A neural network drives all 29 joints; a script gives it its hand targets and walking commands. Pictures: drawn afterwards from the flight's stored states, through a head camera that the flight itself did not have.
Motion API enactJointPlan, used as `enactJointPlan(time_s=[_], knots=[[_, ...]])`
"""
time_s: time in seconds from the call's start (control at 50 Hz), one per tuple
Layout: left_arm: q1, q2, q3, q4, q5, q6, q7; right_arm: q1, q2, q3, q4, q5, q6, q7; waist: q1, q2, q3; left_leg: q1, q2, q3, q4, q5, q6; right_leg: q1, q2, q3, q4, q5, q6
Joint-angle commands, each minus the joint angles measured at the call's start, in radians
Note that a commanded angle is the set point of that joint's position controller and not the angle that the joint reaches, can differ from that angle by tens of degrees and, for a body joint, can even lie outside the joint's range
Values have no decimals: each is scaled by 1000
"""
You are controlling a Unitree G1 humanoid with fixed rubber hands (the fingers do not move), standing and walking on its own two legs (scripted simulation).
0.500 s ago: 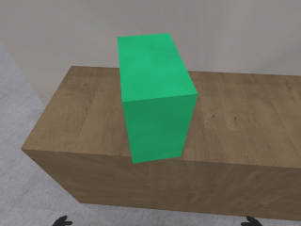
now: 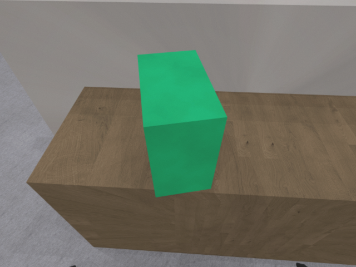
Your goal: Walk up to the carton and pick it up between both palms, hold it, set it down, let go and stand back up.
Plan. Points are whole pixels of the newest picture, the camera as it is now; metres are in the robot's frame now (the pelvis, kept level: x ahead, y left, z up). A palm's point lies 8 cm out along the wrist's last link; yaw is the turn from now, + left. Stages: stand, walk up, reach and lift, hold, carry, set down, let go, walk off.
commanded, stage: stand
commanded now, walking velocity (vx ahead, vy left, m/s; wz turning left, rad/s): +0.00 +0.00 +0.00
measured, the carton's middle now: (175, 124) +0.48 +0.02 +0.05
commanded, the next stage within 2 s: walk up in 1.42 s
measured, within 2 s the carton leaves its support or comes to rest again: neither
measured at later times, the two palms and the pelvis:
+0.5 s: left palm out of the picture +0.09 +0.29 -0.11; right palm out of the picture +0.08 -0.30 -0.12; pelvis +0.00 +0.00 +0.00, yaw +0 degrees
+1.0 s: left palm out of the picture +0.09 +0.29 -0.12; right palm out of the picture +0.08 -0.31 -0.11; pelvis +0.00 -0.01 +0.00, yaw +0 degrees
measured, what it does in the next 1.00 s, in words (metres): stands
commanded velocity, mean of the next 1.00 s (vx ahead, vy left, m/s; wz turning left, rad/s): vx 0.00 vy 0.00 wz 0.00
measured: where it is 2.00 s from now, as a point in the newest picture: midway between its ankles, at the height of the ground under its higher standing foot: outside the picture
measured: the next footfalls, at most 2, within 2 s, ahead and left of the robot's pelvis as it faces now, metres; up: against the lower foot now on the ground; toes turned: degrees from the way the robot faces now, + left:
none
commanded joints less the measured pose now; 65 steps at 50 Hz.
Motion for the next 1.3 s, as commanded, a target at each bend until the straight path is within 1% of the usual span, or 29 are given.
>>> enactJointPlan(time_s=[0.0,0.04,0.14,0.2,0.22,0.3,0.34,0.36,0.42,0.46,0.48,0.5,0.6,0.64,0.66,0.78,0.82,0.88,0.9,0.92,0.96,1.0,1.02,1.06,1.14,1.2,1.24,1.26,1.28], knots=[[-57,208,48,-63,5,-19,12,-63,-200,-40,-55,-4,-17,-17,2,-35,-57,20,110,-85,-61,75,44,-21,-120,86,-78,126,-28],[-37,231,50,-49,-2,-14,15,-57,-215,-47,-63,0,-13,-20,-14,67,-51,30,105,-77,-62,54,44,-51,-116,103,-100,41,-41],[-45,191,34,-50,6,-15,10,-82,-207,-45,-63,-12,-16,-7,0,-3,-78,1,112,-100,-82,-13,52,-13,-116,100,-113,-32,-35],[-52,199,40,-50,8,-18,10,-57,-209,-46,-63,-8,-22,-14,-5,35,-45,5,106,-93,-81,23,43,-49,-125,109,-101,33,-37],[-42,215,35,-49,-4,-19,14,-26,-206,-36,-51,-4,-15,-14,2,-19,-63,19,114,-107,-92,45,40,-41,-123,104,-93,62,-34],[-33,214,35,-41,1,-15,6,-37,-196,-35,-50,-4,-18,-15,-5,36,-110,32,103,-73,-65,61,35,2,-129,113,-85,85,-43],[-63,239,48,-45,3,-12,4,-65,-187,-33,-44,10,-16,-17,-5,-23,-99,27,115,-92,-95,72,48,-7,-125,110,-93,76,-41],[-41,207,42,-52,4,-11,8,-47,-229,-47,-54,8,-18,-15,-7,42,-78,36,108,-77,-63,57,41,-32,-125,116,-97,82,-43],[-28,223,42,-36,-4,-7,13,-36,-206,-37,-54,-6,-24,-18,-8,-15,-89,10,111,-95,-82,38,55,11,-135,114,-93,102,-52],[-30,201,37,-49,-2,-15,3,8,-206,-34,-36,-3,-14,-21,-3,42,-81,18,105,-82,-80,66,36,-2,-130,107,-87,75,-39],[-77,217,48,-52,1,-12,10,-57,-216,-44,-37,-2,-13,-22,0,-50,-49,1,111,-99,-102,48,40,-21,-115,100,-87,59,-36],[-36,189,31,-58,-9,-13,6,-63,-216,-41,-60,-10,-13,-19,20,39,-78,15,117,-95,-81,22,46,3,-138,119,-116,45,-43],[-65,222,32,-43,6,-8,6,-39,-207,-35,-44,1,-20,-15,-18,-4,-90,48,116,-92,-96,49,35,-20,-126,103,-105,81,-34],[-49,199,33,-44,-1,-12,15,-46,-216,-33,-48,-6,-20,-21,4,-24,-69,27,115,-88,-96,59,37,-10,-126,95,-109,116,-32],[-31,210,39,-41,-4,-12,17,-23,-215,-43,-47,-13,-21,-26,-8,28,-95,14,105,-99,-84,82,48,44,-139,109,-98,163,-45],[-63,213,35,-30,6,-8,13,-41,-170,-27,-39,3,-16,-21,-16,-31,-54,19,115,-103,-91,57,38,1,-131,97,-111,83,-44],[-61,228,39,-33,-1,-10,10,-63,-215,-41,-36,0,-17,-19,-3,15,-95,20,106,-95,-93,77,36,23,-122,99,-104,94,-34],[-47,226,37,-22,-3,-20,12,-17,-227,-43,-34,4,-19,-16,2,-39,-76,30,108,-97,-93,72,36,13,-122,112,-114,98,-32],[-58,209,33,-28,-6,-20,17,-37,-221,-43,-35,3,-12,-19,-5,38,-77,54,107,-69,-84,66,35,2,-136,131,-127,130,-34],[-50,219,32,-25,-3,-19,16,3,-214,-38,-37,-3,-16,-13,-18,-25,-67,26,111,-88,-89,36,36,-15,-130,127,-95,115,-38],[-61,225,32,-24,-3,-10,12,-41,-219,-43,-24,7,3,-16,-4,22,-73,50,119,-91,-87,77,37,-15,-132,122,-122,100,-38],[-59,253,51,-27,11,-9,15,-50,-214,-42,-48,-1,-8,-24,-18,-36,-75,42,106,-77,-94,70,38,8,-119,105,-105,117,-39],[-68,214,35,-39,8,-8,11,-53,-202,-32,-44,-5,-14,-23,-9,33,-108,39,120,-90,-88,78,41,42,-130,111,-125,128,-36],[-55,221,45,-35,3,-14,9,-59,-188,-33,-39,7,-12,-20,1,51,-96,48,110,-80,-101,66,33,9,-116,110,-118,82,-37],[-40,250,53,-24,7,-17,16,-19,-200,-38,-36,1,-2,-17,-11,-38,-93,60,116,-79,-102,88,33,10,-121,110,-105,168,-39],[-47,224,43,-33,-2,-5,9,-33,-222,-31,-43,-5,-11,-24,6,44,-85,39,112,-68,-84,132,32,45,-132,117,-105,224,-32],[-70,244,48,-22,-2,-5,16,-26,-216,-33,-41,6,-11,-19,-8,-16,-121,65,113,-75,-103,120,25,45,-115,100,-97,153,-22],[-33,218,46,-20,-6,-5,12,-36,-228,-30,-23,8,-14,-22,8,34,-111,60,112,-73,-84,119,35,50,-124,117,-116,179,-30],[-46,216,35,-18,3,-4,13,-27,-225,-39,-20,6,-13,-24,-4,-44,-55,55,125,-94,-103,133,40,5,-132,103,-98,178,-37]])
